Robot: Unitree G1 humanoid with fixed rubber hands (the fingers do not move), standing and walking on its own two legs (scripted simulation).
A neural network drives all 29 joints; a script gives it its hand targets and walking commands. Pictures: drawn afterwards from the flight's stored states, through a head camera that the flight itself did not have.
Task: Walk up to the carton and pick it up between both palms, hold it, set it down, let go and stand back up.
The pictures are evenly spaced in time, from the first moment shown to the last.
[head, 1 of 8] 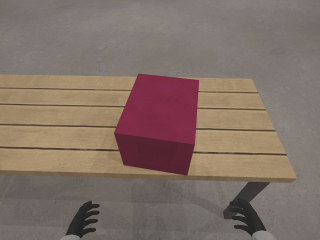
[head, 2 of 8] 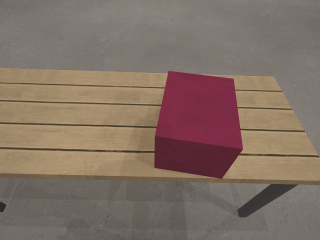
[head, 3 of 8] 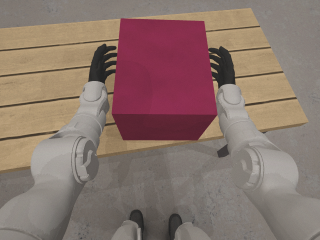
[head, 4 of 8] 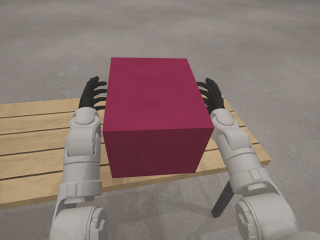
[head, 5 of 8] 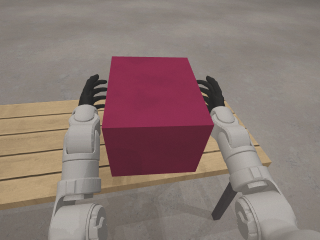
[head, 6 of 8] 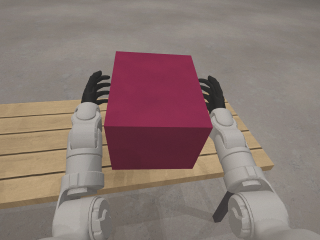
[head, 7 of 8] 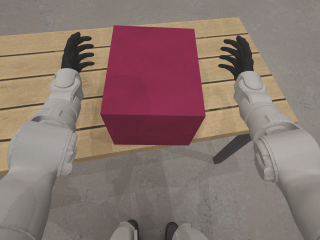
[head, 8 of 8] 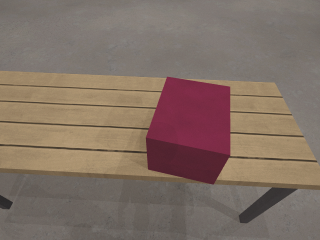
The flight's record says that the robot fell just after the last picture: no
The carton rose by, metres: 0.19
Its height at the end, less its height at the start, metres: +0.00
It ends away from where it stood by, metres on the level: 0.02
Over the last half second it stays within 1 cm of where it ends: yes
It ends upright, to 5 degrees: yes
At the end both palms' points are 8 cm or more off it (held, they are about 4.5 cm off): yes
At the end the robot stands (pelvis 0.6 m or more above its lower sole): yes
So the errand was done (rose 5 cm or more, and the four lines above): yes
